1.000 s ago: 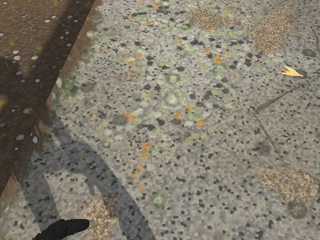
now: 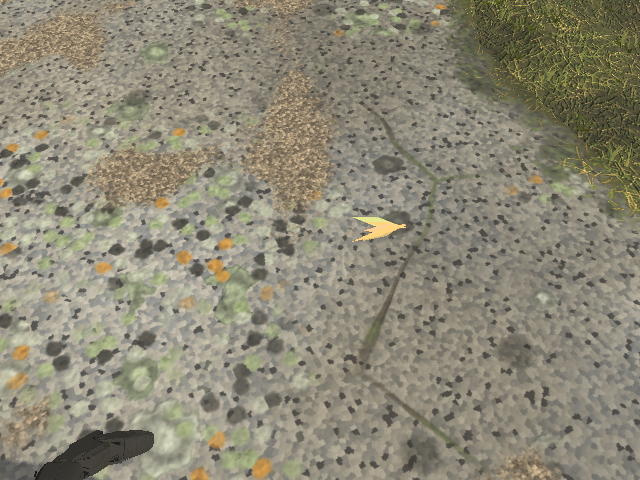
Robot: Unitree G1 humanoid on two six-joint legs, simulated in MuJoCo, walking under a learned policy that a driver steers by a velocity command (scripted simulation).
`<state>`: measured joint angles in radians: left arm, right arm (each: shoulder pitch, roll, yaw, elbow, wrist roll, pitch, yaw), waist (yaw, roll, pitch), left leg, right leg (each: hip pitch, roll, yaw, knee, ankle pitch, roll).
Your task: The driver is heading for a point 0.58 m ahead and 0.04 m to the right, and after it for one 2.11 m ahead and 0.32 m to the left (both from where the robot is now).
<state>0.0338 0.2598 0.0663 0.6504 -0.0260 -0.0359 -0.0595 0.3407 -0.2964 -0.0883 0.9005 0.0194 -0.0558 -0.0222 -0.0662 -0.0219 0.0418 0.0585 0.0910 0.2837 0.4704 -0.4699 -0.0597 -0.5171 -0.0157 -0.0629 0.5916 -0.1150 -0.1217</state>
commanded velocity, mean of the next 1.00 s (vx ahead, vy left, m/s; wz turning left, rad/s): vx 0.43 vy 0.00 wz -0.24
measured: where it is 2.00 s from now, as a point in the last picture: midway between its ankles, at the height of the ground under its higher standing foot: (362, 446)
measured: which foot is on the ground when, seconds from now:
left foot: down 0.00-0.00, up 0.02-0.46, down 0.48-0.92, up 0.94-1.00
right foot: down 0.00-0.50, up 0.52-0.90, down 0.92-1.00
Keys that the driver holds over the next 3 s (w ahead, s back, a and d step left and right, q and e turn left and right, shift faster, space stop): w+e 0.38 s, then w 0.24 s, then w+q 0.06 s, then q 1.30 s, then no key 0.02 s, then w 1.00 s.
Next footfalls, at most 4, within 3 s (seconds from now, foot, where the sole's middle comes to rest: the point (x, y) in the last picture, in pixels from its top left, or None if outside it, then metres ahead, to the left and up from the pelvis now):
0.48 left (290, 476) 0.46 0.07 -0.75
0.92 right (426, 403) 0.59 -0.23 -0.75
1.32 left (302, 420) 0.57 0.04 -0.75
1.78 right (405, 398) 0.60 -0.18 -0.75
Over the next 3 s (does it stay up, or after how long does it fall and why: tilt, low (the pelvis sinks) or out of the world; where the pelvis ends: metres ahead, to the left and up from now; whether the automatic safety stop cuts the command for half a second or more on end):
stays up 0.86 0.10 0.03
